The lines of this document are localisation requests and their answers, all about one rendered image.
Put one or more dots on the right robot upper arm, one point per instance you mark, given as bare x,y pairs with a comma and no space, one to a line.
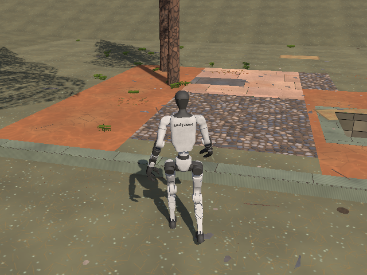
203,129

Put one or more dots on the robot left forearm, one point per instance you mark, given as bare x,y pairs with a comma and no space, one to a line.
154,155

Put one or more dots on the robot right hand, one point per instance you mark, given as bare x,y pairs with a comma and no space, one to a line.
207,155

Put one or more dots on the robot left hand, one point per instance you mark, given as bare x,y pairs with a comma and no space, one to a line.
149,172

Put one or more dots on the robot right thigh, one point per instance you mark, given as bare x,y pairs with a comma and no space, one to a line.
197,173

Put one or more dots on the robot head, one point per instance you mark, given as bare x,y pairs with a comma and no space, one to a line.
182,99

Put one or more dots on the robot right forearm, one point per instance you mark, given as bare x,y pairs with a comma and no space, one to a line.
209,146

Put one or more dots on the left robot upper arm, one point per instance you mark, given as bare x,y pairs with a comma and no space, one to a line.
162,131

